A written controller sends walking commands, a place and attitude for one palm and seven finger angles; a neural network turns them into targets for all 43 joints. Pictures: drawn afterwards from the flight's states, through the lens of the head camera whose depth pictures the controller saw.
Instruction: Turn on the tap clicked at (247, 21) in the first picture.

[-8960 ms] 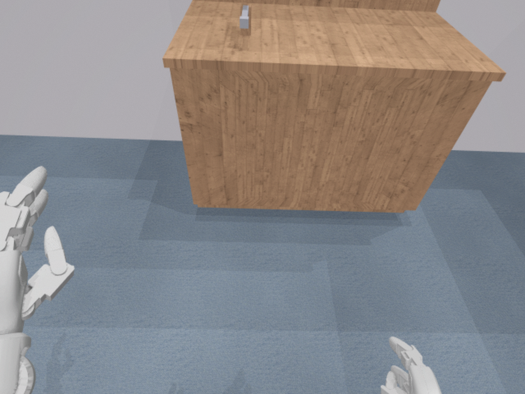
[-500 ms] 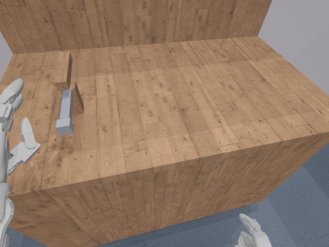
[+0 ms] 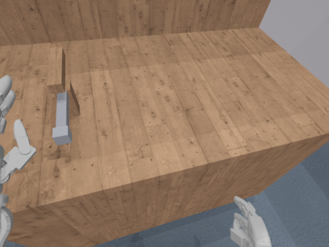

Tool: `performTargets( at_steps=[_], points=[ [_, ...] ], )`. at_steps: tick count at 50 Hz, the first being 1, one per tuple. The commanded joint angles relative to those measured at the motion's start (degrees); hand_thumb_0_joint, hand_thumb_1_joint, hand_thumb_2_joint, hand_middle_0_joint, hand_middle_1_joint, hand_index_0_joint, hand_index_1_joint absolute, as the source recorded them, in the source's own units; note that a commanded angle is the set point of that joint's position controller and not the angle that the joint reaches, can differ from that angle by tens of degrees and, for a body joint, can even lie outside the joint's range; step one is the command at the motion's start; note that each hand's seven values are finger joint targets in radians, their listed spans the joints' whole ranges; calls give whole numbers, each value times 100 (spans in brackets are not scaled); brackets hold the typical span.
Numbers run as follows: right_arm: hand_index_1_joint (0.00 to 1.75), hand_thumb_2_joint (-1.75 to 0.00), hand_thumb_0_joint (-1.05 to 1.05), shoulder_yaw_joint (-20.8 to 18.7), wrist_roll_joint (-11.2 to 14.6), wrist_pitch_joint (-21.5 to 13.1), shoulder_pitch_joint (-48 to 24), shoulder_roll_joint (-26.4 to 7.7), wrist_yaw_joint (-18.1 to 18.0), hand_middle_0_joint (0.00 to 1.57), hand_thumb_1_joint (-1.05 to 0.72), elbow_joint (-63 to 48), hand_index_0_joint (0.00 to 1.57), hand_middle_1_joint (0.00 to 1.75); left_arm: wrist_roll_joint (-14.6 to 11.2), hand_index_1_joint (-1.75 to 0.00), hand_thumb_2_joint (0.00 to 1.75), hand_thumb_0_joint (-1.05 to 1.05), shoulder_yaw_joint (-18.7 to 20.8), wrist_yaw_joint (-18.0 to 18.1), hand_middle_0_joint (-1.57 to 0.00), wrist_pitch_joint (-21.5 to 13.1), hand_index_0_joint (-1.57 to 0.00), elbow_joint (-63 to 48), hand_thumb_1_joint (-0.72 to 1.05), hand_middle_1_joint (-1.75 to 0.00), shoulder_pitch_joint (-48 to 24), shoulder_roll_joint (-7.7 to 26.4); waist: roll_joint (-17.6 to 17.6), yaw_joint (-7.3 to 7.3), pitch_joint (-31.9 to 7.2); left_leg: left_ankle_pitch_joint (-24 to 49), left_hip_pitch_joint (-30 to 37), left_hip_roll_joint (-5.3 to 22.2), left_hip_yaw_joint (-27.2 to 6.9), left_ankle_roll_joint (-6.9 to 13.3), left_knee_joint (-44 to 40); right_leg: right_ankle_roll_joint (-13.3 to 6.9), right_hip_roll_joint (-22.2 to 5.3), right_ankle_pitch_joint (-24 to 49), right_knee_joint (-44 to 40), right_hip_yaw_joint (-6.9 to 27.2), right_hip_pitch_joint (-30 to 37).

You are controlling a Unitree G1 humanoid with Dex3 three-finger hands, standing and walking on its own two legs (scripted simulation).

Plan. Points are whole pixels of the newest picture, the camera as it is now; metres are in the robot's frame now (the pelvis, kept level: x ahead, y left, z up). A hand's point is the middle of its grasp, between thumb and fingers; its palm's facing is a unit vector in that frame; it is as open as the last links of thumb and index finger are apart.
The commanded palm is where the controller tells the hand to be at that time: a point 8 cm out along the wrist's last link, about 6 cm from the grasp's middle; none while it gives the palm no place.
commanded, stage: shuffle to correct the standing spot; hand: left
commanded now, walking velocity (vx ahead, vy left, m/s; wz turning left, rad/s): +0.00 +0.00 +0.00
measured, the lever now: (62, 135) +0.29 +0.25 +0.12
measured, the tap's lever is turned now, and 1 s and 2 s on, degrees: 0 0 0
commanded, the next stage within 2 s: none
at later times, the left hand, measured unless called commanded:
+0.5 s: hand (54, 184) +0.18 +0.20 +0.17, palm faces +0.33 -0.83 -0.44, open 7.4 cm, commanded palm +0.12 +0.24 +0.18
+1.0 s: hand (76, 191) +0.17 +0.17 +0.16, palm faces +0.30 -0.86 -0.42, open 7.4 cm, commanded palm +0.12 +0.21 +0.18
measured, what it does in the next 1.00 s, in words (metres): shifts its weight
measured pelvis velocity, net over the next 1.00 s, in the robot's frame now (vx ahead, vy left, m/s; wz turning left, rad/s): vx -0.05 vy -0.07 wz -0.03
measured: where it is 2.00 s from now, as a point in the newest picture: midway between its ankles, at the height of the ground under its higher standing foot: outside the picture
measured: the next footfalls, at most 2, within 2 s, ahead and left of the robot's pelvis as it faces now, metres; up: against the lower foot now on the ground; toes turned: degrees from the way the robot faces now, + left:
none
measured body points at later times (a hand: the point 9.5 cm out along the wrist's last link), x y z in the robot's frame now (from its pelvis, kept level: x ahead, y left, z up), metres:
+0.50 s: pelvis -0.04 -0.04 +0.00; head +0.00 -0.03 +0.44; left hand +0.15 +0.24 +0.19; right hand +0.14 -0.26 -0.08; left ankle +0.04 +0.06 -0.73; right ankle -0.03 -0.15 -0.74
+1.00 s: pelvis -0.05 -0.07 -0.01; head -0.02 -0.05 +0.44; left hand +0.15 +0.21 +0.18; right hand +0.11 -0.31 -0.09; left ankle +0.00 +0.06 -0.74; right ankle -0.03 -0.16 -0.74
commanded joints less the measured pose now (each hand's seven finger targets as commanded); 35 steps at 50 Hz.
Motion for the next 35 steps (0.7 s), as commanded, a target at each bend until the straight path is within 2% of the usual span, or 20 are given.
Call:
performTargets(
  at_steps=[1, 2, 3, 7, 8, 11, 16, 17, 18, 19, 21, 22, 23, 25, 27, 28, 31, 32, 33, 35],
  points=[
    [30, -90, 0, -362, 12, -186, -335, -900, -27, 20, -90, -892, 20, 30, 1, -30, 90, 0, 313, 14, -20, -214, -20, -944, 90, -30, -39, 824, 576, -102, -1141, 1772, 1038, 737, -753, -334, -502, -285, -24, 1100, -94, -8, -84],
    [30, -90, 0, -328, 29, -129, -432, -871, -48, 20, -90, -897, 20, 30, -5, -30, 90, 0, 589, 57, -20, -167, -20, -897, 90, -30, 81, 1043, 504, -78, -1132, 1785, 1035, 690, -733, -338, -488, -275, 10, 1169, -119, -36, -80],
    [30, -90, 0, -305, 19, -72, -416, -836, -68, 20, -90, -942, 20, 30, -47, -30, 90, 0, 461, 27, -20, -146, -20, -819, 90, -30, 74, 881, 390, -98, -1019, 1663, 893, 720, -766, -319, -554, -260, 3, 1138, -182, -57, -59],
    [30, -90, 0, -291, 55, -11, -528, -778, -142, 20, -90, -1107, 20, 30, -133, -30, 90, 0, 864, 17, -20, -154, -20, -1250, 90, -30, -86, 1289, 626, -52, -966, 2230, 932, 905, -807, -367, -667, -227, 108, 1017, 78, -111, -100],
    [30, -90, 0, -307, 24, 0, -490, -778, -128, 20, -90, -1120, 20, 30, -150, -30, 90, 0, 679, -29, -20, -169, -20, -1265, 90, -30, -106, 1084, 802, -54, -1031, 2244, 973, 1024, -798, -299, -688, -224, 89, 698, 173, -128, -137],
    [30, -90, 0, -363, 9, -110, -398, -758, -68, 20, -90, -1172, 20, 30, -135, -30, 90, 0, 593, -50, -20, -234, -20, -1629, 90, -30, -148, 1040, 1228, -29, -1211, 2399, 1256, 1278, -871, -243, -621, -235, 87, 113, 191, -117, -284],
    [30, -90, 0, -422, 8, -235, -322, -799, 3, 20, -90, -1229, 20, 30, -125, -30, 90, 0, 575, -89, -20, -311, -20, -1822, 90, -30, 84, 1003, 1258, -21, -1189, 1727, 927, 1516, -1030, -131, -575, -258, 109, -45, 267, -119, -270],
    [30, -90, 0, -396, 31, -232, -384, -794, 7, 20, -90, -1207, 20, 30, -119, -30, 90, 0, 771, -65, -20, -256, -20, -1651, 90, -30, 273, 1138, 1108, 13, -1177, 1369, 899, 1496, -954, -117, -587, -231, 124, -136, 204, -114, -290],
    [30, -90, 0, -406, 15, -167, -318, -834, 12, 20, -90, -1195, 20, 30, -152, -30, 90, 0, 549, -105, -20, -203, -20, -1444, 90, -30, 270, 865, 1029, -26, -1147, 679, 620, 1430, -937, -116, -616, -226, 131, -85, 114, -117, -148],
    [30, -90, 0, -462, 45, -164, -345, -820, -15, 20, -90, -1273, 20, 30, -170, -30, 90, 0, 720, -99, -20, -200, -20, -1540, 90, -30, 204, 1057, 917, -12, -1055, -26, 350, 1395, -956, -139, -606, -250, 74, 38, -4, -44, -55],
    [30, -90, 0, -487, 42, -103, -346, -808, -60, 20, -90, -1275, 20, 30, -202, -30, 90, 0, 810, -101, -20, -166, -20, -1275, 90, -30, 266, 1107, 424, -42, -777, -1306, -111, 989, -681, -286, -417, -365, -52, 1, -354, 253, -167],
    [30, -90, 0, -478, 76, -71, -351, -797, -83, 20, -90, -1257, 20, 30, -222, -30, 90, 0, 965, -60, -20, -95, -20, -1104, 90, -30, 508, 1231, -27, -44, -728, -1384, 55, 705, -446, -371, -21, -460, -164, -40, -687, 537, -505],
    [30, -90, 0, -451, 58, -14, -294, -769, -106, 20, -90, -1220, 20, 30, -286, -30, 90, 0, 615, -113, -20, -50, -20, -1019, 90, -30, 412, 939, -348, -111, -638, -1292, 225, 462, -325, -416, 430, -623, -397, -301, -921, 799, -966],
    [30, -90, 0, -462, 30, -43, -282, -752, -192, 20, -90, -1098, 20, 30, -342, -30, 90, 0, 622, -89, -20, -4, -20, -1150, 90, -30, 230, 1054, -520, -168, -637, -912, 733, 271, -269, -457, 1398, -938, -860, -640, -1129, 1213, -1807],
    [30, -90, 0, -408, -1, -80, -401, -742, -224, 20, -90, -1029, 20, 30, -303, -30, 90, 0, 674, -8, -20, 89, -20, -1183, 90, -30, 210, 1145, -302, -196, -682, -698, 725, 281, -297, -432, 1176, -918, -801, -378, -921, 1164, -1752],
    [30, -90, 0, -384, -9, -61, -325, -725, -218, 20, -90, -979, 20, 30, -332, -30, 90, 0, 428, -22, -20, 111, -20, -1137, 90, -30, 122, 912, -188, -222, -694, -538, 544, 331, -359, -396, 670, -794, -632, -191, -686, 867, -1373],
    [30, -90, 0, -464, 34, -165, -360, -923, -281, 20, -90, -1042, 20, 30, -315, -30, 90, 0, 565, 0, -20, 40, -20, -1422, 90, -30, -200, 1111, 427, -141, -557, 293, 468, 818, -1001, -224, -598, -322, 91, 460, -26, 240, -858],
    [30, -90, 0, -436, 71, -184, -502, -878, -286, 20, -90, -1045, 20, 30, -295, -30, 90, 0, 812, 29, -20, 18, -20, -1464, 90, -30, -76, 1368, 950, -103, -698, -12, 427, 1109, -1198, -120, -905, -209, 158, 171, 258, 165, -749],
    [30, -90, 0, -421, 30, -156, -448, -858, -278, 20, -90, -1083, 20, 30, -267, -30, 90, 0, 619, -10, -20, -4, -20, -1592, 90, -30, -59, 1138, 1494, -95, -777, -308, -20, 1329, -1566, 17, -1106, -190, 216, 0, 645, 77, -364],
    [30, -90, 0, -450, -20, -164, -391, -847, -218, 20, -90, -1097, 20, 30, -187, -30, 90, 0, 711, -36, -20, -54, -20, -1774, 90, -30, -50, 1227, 1657, -25, -710, -411, -340, 1438, -1595, 95, -1078, -232, 147, -180, 443, 110, 35]
  ],
)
